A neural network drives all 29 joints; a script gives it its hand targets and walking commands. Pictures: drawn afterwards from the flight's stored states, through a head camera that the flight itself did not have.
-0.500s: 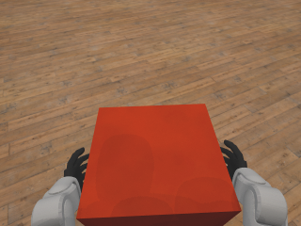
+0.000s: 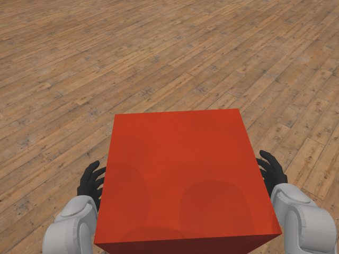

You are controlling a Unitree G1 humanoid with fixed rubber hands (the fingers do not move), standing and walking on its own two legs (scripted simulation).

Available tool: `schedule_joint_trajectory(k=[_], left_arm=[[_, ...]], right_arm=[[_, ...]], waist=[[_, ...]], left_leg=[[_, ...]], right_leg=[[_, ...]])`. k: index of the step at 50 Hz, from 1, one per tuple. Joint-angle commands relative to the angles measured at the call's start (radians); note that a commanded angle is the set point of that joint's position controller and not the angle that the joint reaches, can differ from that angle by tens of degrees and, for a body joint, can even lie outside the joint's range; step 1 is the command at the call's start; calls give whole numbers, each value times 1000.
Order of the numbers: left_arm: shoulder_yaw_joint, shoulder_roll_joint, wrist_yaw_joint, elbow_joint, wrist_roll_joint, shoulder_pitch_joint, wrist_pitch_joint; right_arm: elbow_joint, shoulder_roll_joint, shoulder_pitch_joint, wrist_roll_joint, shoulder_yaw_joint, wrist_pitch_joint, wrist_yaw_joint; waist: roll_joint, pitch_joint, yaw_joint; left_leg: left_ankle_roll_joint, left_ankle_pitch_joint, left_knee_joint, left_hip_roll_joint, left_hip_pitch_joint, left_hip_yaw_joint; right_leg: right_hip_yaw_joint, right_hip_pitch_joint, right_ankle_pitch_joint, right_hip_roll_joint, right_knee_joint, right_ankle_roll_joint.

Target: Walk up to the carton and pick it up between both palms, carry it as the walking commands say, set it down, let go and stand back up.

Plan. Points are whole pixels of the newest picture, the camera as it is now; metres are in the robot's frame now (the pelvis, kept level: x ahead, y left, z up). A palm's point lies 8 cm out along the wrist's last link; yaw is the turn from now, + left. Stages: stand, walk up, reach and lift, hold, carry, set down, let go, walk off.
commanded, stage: carry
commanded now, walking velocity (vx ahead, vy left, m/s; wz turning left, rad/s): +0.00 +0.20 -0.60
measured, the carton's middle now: (180, 190) +0.28 +0.00 +0.00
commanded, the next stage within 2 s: none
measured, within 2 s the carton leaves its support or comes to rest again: neither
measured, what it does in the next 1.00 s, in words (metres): steps to the left, turning right: left foot, then right foot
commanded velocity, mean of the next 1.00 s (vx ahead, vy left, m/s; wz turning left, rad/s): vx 0.00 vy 0.09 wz -0.26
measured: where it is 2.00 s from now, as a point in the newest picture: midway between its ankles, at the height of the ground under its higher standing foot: outside the picture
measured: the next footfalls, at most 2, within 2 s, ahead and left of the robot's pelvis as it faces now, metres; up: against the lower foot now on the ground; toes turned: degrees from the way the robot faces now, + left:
left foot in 0.04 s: +0.05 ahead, +0.15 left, +0.00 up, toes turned +4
right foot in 0.36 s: -0.02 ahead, -0.03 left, +0.00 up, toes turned -23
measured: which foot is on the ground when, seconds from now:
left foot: up 0.00-0.02, down 0.04-0.36, up 0.38-0.62, down 0.64-1.00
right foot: down 0.00-0.04, up 0.06-0.34, down 0.36-0.64, up 0.66-0.88, down 0.90-1.00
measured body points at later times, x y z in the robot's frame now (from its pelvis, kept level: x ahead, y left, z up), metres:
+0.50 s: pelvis -0.02 +0.10 +0.00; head -0.01 +0.08 +0.45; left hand +0.28 +0.18 +0.06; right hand +0.15 -0.17 +0.05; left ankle +0.01 +0.22 -0.68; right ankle -0.05 -0.01 -0.73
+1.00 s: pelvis -0.02 +0.17 +0.00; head -0.03 +0.18 +0.45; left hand +0.29 +0.23 +0.07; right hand +0.14 -0.11 +0.07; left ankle +0.05 +0.25 -0.73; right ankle -0.07 +0.06 -0.73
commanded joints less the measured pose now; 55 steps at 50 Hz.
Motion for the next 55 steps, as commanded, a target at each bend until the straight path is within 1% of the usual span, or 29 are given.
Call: schedule_joint_trajectory(k=[1, 2, 3, 4, 6, 8, 14, 16, 17, 18, 19, 20, 21, 22, 25, 29, 31, 32, 33, 34, 36, 39, 41, 43, 45, 46, 47, 51, 55], left_arm=[[-794, -647, -184, -115, -327, -413, 9], [-803, -655, -185, -116, -330, -408, 11], [-806, -661, -189, -114, -333, -392, 15], [-810, -654, -195, -108, -343, -428, 10], [-838, -700, -209, -137, -401, -547, -4], [-850, -718, -203, -143, -407, -598, -11], [-807, -681, -177, -81, -363, -475, 1], [-787, -676, -175, -63, -344, -442, 8], [-781, -672, -176, -57, -334, -435, 11], [-769, -665, -178, -47, -321, -421, 15], [-769, -664, -181, -53, -318, -373, 11], [-767, -686, -183, -53, -316, -378, 8], [-758, -690, -183, -54, -314, -418, 6], [-761, -693, -182, -71, -309, -433, 2], [-785, -704, -183, -128, -322, -471, -6], [-778, -658, -172, -122, -304, -411, 2], [-780, -637, -169, -108, -300, -410, 12], [-789, -637, -169, -100, -299, -398, 15], [-794, -644, -171, -86, -295, -372, 20], [-811, -663, -179, -95, -319, -436, 19], [-838, -705, -189, -99, -364, -519, 13], [-841, -726, -187, -74, -380, -571, 10], [-830, -725, -184, -42, -371, -545, 13], [-818, -719, -183, -16, -360, -520, 19], [-807, -720, -187, 1, -357, -507, 25], [-801, -715, -188, 18, -340, -481, 22], [-799, -728, -189, 7, -337, -498, 16], [-789, -719, -184, -26, -319, -522, 14], [-790, -715, -177, -41, -316, -508, 18]], right_arm=[[-77, 747, -366, 279, 795, 19, 163], [-72, 735, -354, 272, 789, 20, 164], [-58, 705, -345, 263, 771, 17, 166], [-76, 716, -361, 276, 778, 12, 166], [-103, 749, -380, 257, 776, 2, 160], [-114, 773, -403, 250, 765, -5, 160], [-80, 730, -345, 247, 766, 5, 160], [-80, 729, -351, 254, 782, 13, 160], [-71, 724, -353, 258, 788, 18, 161], [-66, 716, -373, 265, 789, 21, 163], [-105, 725, -362, 275, 819, 26, 170], [-116, 739, -408, 295, 834, 26, 177], [-106, 765, -455, 314, 840, 20, 182], [-100, 786, -468, 324, 847, 15, 186], [-144, 799, -500, 340, 861, 3, 182], [-119, 750, -444, 329, 834, 16, 176], [-79, 738, -410, 317, 816, 25, 180], [-63, 727, -393, 309, 803, 29, 182], [-37, 707, -361, 298, 787, 31, 185], [-51, 712, -390, 292, 773, 22, 183], [-71, 735, -412, 287, 773, 20, 179], [-69, 745, -442, 269, 759, 15, 176], [-50, 732, -429, 257, 752, 16, 174], [-21, 719, -416, 250, 749, 22, 172], [-1, 708, -413, 247, 743, 23, 173], [-3, 722, -408, 252, 757, 27, 176], [-23, 740, -449, 269, 784, 25, 181], [-36, 763, -507, 309, 808, 24, 190], [-34, 751, -491, 313, 800, 30, 190]], waist=[[-193, -240, 3], [-46, -270, -3], [324, -237, 4], [365, -243, -3], [202, -186, -12], [184, -190, -6], [248, -266, -7], [227, -273, 4], [162, -274, 13], [22, -274, 22], [-276, -262, 15], [-262, -236, 20], [-151, -235, 19], [-98, -233, 17], [-144, -230, 16], [-197, -260, 25], [-151, -265, 4], [-51, -289, 1], [238, -284, 2], [353, -266, -5], [210, -231, -8], [235, -238, -5], [237, -258, -4], [200, -258, 7], [126, -259, 3], [-6, -268, -8], [-54, -242, -11], [-10, -223, 0], [27, -236, 2]], left_leg=[[27, 79, -293, -27, 249, 79], [49, 98, -392, 93, 385, -23], [151, 282, -485, 406, 407, -325], [252, 332, -458, 442, 304, -299], [256, 363, -418, 346, 216, -140], [222, 319, -374, 262, 240, -9], [249, 566, -261, 285, 336, 23], [210, 553, -209, 284, 310, 48], [151, 479, -163, 264, 251, 79], [74, 358, -51, 228, 66, 101], [-12, -51, 106, 89, -228, 144], [-10, -185, 281, 62, -276, 13], [-9, -152, 366, 67, -253, -47], [-10, -107, 369, 72, -233, -62], [-23, 15, 219, 38, -128, 2], [-2, 23, -36, -31, 56, 75], [14, 159, -269, -26, 223, 100], [24, 210, -350, 74, 342, 3], [85, 453, -432, 338, 395, -275], [205, 529, -413, 404, 302, -310], [207, 466, -394, 330, 221, -212], [177, 377, -386, 244, 215, -108], [175, 397, -370, 238, 244, -104], [141, 376, -345, 223, 222, -93], [74, 359, -304, 193, 141, -85], [40, 320, -279, 121, 122, -26], [35, 254, -268, 93, 178, -3], [50, 289, -300, 120, 204, -28], [52, 280, -316, 130, 185, -28]], right_leg=[[98, 27, 284, -114, -49, -111], [31, -71, 169, -54, 93, -79], [-154, -265, -205, 108, 291, -14], [-127, -246, -409, 40, 524, -36], [-119, -228, -332, 27, 663, -42], [-148, -212, -218, 28, 587, -27], [-210, -75, -210, 72, 243, -71], [-212, 16, -119, 65, 30, -91], [-181, 119, 23, 35, -156, -89], [-5, 306, 54, -98, -233, -99], [409, 466, 573, -421, -209, -199], [427, 441, 766, -431, -190, -285], [323, 410, 704, -367, -161, -276], [241, 368, 563, -313, -164, -245], [37, 263, 442, -163, -148, -186], [27, 191, 338, -142, -123, -174], [4, 106, 232, -99, -54, -120], [-29, 23, 138, -64, 39, -85], [-125, -122, -148, 36, 214, -26], [-101, -131, -360, 44, 341, -34], [-84, -93, -313, 25, 393, -41], [-143, -42, -230, 42, 250, -41], [-163, 1, -185, 55, 116, -45], [-171, 107, -41, 48, -125, -53], [-82, 233, 31, -52, -202, -63], [12, 206, 86, -138, -165, -76], [12, 123, 113, -141, -183, -76], [-84, 101, 16, -68, -157, -60], [-86, 133, 46, -67, -143, -70]])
